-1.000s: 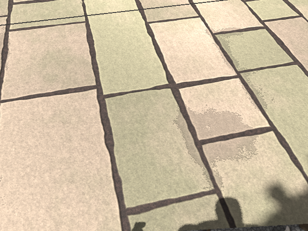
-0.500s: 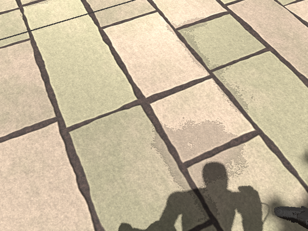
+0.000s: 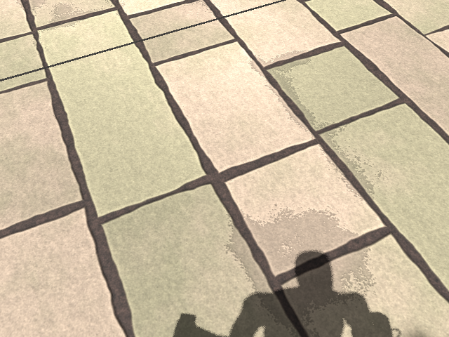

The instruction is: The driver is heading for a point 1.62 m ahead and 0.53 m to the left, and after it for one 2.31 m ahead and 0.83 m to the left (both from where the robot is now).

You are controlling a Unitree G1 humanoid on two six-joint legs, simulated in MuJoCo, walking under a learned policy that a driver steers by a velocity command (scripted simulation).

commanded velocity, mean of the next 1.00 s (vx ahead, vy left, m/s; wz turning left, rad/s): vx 0.01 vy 0.00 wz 0.46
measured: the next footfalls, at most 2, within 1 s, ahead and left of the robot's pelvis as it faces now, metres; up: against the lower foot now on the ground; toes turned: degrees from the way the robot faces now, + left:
left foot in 0.42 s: -0.01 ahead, +0.14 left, +0.00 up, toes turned +22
right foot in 0.86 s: +0.10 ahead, -0.08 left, +0.00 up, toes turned +31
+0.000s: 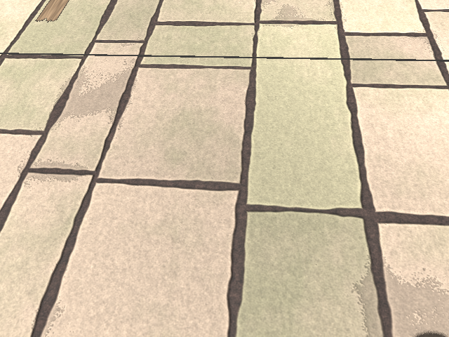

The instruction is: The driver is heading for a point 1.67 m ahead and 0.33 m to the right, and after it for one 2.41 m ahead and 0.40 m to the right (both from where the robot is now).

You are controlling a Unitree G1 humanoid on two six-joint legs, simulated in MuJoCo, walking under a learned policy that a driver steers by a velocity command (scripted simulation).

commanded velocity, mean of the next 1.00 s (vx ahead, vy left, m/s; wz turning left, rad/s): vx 0.28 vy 0.00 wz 0.04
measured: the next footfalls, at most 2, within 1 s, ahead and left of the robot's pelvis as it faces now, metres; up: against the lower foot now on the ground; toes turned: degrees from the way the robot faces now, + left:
right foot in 0.86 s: +0.39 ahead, -0.12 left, +0.00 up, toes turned -1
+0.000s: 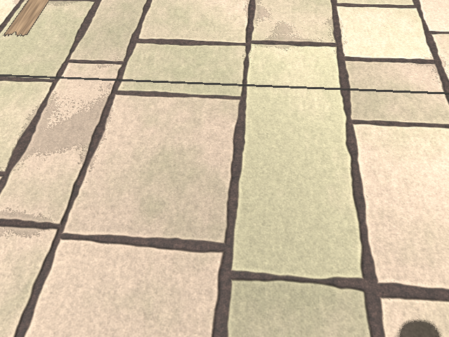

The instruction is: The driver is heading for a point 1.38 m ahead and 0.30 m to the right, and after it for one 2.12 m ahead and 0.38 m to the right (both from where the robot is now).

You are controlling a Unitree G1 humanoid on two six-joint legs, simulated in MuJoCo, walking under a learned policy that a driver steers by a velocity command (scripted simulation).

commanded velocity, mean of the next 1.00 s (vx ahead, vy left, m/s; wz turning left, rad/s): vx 0.50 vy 0.00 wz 0.00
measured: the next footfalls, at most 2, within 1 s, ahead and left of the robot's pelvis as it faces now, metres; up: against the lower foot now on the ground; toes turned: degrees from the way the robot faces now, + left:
left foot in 0.42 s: +0.40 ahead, +0.15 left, +0.00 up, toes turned +1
right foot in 0.94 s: +0.68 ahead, -0.10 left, +0.00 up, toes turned -3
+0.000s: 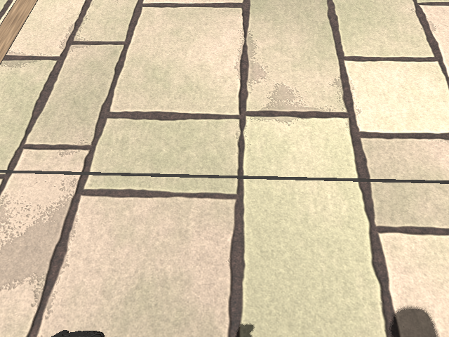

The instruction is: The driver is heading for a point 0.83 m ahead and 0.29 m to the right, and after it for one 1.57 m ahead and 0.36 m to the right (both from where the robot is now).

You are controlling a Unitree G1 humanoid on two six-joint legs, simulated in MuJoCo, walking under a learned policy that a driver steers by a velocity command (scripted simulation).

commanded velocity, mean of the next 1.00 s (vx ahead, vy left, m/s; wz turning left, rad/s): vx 0.12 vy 0.00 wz -0.18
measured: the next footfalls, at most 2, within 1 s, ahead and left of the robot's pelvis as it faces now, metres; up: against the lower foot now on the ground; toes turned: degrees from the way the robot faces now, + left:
left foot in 0.38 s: +0.29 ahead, +0.12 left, +0.00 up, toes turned -1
right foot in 0.88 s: +0.15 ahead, -0.12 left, +0.00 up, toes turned -12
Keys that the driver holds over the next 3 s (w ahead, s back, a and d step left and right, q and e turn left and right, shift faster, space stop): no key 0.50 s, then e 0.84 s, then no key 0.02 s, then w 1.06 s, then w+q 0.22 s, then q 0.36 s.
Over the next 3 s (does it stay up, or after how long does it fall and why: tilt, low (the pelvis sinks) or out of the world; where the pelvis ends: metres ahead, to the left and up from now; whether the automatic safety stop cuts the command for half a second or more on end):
stays up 0.69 -0.42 0.01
